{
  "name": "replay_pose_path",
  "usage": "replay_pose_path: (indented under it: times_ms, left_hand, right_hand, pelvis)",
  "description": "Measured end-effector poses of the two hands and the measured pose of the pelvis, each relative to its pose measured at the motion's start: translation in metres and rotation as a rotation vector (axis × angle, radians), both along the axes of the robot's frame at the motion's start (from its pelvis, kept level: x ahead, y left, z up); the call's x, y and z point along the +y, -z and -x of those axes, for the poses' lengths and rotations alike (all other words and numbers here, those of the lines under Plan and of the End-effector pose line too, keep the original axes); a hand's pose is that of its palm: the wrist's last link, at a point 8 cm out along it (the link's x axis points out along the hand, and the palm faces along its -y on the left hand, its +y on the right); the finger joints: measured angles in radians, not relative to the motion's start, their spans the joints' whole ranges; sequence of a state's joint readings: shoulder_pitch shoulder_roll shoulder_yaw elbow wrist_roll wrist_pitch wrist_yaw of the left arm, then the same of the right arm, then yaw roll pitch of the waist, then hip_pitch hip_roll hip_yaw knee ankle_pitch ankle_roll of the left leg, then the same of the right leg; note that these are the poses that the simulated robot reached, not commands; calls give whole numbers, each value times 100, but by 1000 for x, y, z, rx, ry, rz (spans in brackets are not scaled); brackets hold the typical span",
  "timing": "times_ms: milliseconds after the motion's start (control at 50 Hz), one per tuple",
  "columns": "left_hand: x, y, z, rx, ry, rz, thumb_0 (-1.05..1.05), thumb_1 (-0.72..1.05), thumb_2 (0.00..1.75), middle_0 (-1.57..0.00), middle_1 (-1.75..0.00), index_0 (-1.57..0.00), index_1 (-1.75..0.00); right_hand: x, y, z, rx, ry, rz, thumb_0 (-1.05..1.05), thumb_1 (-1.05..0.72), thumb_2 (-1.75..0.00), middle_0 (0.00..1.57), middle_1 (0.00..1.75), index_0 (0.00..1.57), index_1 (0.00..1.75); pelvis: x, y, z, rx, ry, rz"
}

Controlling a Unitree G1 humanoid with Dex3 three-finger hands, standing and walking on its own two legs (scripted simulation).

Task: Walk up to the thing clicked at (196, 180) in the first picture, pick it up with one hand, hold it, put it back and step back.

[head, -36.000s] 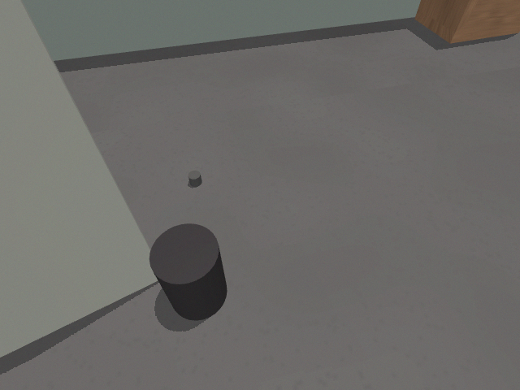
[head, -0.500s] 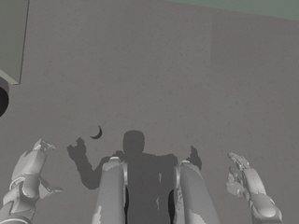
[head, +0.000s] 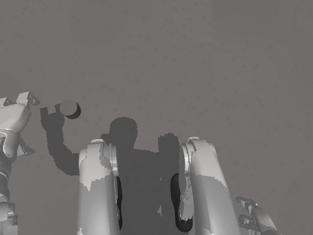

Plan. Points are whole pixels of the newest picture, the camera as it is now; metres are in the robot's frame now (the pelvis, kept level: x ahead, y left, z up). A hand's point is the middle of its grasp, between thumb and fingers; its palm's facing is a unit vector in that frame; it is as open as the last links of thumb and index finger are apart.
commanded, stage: rise first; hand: left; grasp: from above
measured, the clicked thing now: (70, 109) +0.48 +0.31 -0.36
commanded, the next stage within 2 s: approach in 1.04 s
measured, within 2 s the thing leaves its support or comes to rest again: neither
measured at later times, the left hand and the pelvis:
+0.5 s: hand (38, 121) +0.39 +0.35 -0.20, palm faces -0.45 -0.08 -0.89, open 14.2 cm; pelvis +0.01 +0.00 -0.05, yaw -2 degrees
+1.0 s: hand (45, 117) +0.41 +0.35 -0.24, palm faces -0.46 -0.10 -0.88, open 14.1 cm; pelvis +0.01 +0.00 -0.07, yaw -3 degrees
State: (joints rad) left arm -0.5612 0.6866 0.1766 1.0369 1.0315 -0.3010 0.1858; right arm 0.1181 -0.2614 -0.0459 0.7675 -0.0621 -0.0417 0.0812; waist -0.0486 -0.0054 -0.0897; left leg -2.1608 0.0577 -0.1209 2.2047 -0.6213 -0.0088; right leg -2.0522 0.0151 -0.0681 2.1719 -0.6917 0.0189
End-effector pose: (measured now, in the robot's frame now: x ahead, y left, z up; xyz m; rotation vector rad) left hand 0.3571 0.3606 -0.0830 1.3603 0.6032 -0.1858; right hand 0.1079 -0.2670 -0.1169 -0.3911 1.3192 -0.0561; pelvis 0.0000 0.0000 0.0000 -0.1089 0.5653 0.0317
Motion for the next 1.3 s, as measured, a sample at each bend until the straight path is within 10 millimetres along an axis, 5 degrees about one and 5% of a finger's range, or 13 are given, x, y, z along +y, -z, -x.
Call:
replay_pose_path:
  times_ms: [160,640,1300]
  left_hand:
    - [-5,23,-23,-27,78,-45,0,-53,103,-7,-100,-7,-100]
    - [-7,77,-50,-37,107,-99,0,-53,99,-8,-101,-9,-100]
    - [-19,109,-72,-17,143,-81,0,-52,98,-8,-103,-9,-102]
  right_hand:
    - [-8,9,14,47,2,42,1,-89,-89,21,30,20,30]
    - [-1,47,-3,64,-65,37,0,-90,-90,21,30,20,30]
    - [-7,55,7,128,-86,60,0,-91,-89,21,30,20,30]
  pelvis:
    - [2,20,0,-10,7,12]
    - [2,57,-8,-8,27,21]
    - [1,73,-14,-11,43,30]
